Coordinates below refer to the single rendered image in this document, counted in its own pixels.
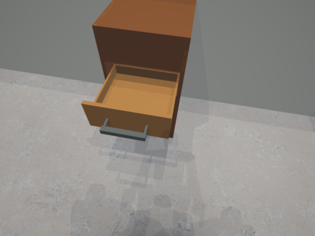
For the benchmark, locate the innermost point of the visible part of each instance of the drawer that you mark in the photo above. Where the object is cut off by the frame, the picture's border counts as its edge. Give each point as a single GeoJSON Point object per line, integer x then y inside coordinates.
{"type": "Point", "coordinates": [133, 97]}

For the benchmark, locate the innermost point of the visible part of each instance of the cabinet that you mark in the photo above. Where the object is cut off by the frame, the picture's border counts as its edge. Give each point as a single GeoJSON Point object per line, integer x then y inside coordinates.
{"type": "Point", "coordinates": [152, 34]}

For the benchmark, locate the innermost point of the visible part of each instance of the handle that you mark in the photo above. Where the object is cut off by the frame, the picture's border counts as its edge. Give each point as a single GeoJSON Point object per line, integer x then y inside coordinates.
{"type": "Point", "coordinates": [123, 133]}

